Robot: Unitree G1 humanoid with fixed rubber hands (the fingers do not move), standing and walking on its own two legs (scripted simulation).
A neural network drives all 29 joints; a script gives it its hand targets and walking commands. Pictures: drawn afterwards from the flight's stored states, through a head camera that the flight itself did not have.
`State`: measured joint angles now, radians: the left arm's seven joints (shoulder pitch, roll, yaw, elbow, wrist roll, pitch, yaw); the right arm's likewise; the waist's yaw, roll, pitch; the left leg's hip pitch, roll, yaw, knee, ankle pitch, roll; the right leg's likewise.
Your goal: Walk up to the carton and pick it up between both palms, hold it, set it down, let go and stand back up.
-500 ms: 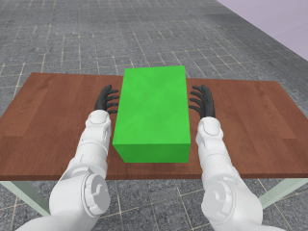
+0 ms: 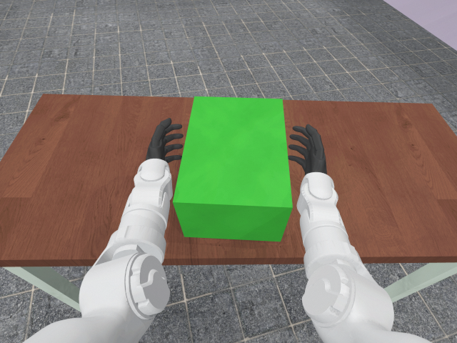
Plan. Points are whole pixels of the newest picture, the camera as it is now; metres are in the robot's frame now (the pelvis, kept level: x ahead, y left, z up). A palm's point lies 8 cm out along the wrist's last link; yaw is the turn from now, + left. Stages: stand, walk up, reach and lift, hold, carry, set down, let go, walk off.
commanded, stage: set down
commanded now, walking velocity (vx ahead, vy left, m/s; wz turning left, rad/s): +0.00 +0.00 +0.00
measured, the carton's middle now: (235, 165) +0.46 +0.03 +0.01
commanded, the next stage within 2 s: none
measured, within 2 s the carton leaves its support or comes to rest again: neither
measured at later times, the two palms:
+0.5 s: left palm (160, 160) +0.41 +0.17 +0.07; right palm (314, 171) +0.42 -0.12 +0.08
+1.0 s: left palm (162, 161) +0.41 +0.17 +0.07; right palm (315, 175) +0.41 -0.12 +0.07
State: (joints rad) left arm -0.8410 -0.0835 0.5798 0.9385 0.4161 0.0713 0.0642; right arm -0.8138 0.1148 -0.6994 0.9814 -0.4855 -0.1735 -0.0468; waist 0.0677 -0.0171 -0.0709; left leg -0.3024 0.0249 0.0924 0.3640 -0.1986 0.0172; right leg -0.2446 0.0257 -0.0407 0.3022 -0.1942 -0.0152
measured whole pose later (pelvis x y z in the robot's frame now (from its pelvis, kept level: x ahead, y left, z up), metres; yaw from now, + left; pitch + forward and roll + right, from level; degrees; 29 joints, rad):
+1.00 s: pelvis +0.00 +0.00 +0.00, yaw +1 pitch +9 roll +0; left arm -0.86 -0.12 0.67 0.90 0.51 -0.01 0.01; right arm -0.79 0.17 -0.75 0.87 -0.55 -0.18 -0.02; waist 0.05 -0.02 -0.04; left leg -0.33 0.01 0.09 0.34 -0.17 0.02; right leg -0.29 0.01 -0.05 0.33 -0.20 -0.01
